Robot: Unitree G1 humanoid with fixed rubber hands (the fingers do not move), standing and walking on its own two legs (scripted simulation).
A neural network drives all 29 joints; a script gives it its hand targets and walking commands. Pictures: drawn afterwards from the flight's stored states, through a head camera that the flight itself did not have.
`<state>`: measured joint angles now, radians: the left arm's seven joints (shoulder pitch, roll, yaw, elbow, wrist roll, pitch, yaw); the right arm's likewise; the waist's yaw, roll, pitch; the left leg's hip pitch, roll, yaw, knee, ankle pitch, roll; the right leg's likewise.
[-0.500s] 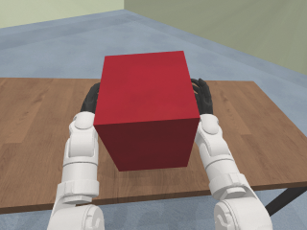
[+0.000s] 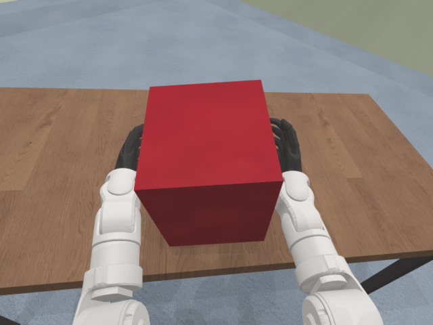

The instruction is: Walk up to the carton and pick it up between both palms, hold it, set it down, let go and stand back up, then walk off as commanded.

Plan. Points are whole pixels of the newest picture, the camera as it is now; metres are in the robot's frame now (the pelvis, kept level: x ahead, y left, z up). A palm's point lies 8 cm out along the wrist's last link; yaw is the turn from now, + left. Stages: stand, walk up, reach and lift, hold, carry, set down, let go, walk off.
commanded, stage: set down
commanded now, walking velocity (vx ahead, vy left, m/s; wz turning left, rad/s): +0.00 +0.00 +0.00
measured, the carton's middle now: (211, 170) +0.38 +0.01 +0.08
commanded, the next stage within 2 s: none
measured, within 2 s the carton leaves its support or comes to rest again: neither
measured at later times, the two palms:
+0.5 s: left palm (131, 177) +0.36 +0.16 +0.07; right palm (284, 170) +0.37 -0.13 +0.09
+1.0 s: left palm (134, 183) +0.37 +0.16 +0.04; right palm (280, 176) +0.38 -0.13 +0.07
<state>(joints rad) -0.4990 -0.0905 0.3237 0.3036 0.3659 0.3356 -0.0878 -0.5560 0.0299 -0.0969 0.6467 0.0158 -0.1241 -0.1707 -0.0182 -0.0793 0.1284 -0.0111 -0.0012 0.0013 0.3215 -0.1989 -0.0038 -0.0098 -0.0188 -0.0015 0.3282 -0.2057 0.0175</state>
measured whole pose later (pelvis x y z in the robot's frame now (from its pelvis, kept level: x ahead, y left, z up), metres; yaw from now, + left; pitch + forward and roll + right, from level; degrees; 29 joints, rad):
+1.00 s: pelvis +0.01 +0.00 +0.00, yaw +0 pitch +1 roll +0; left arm -0.46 -0.10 0.39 0.54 0.37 0.05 -0.07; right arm -0.52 0.04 -0.10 0.76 -0.07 -0.26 -0.18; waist -0.02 -0.06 0.06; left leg -0.13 0.00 0.00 0.32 -0.20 0.00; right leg -0.13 -0.02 0.00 0.33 -0.21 0.02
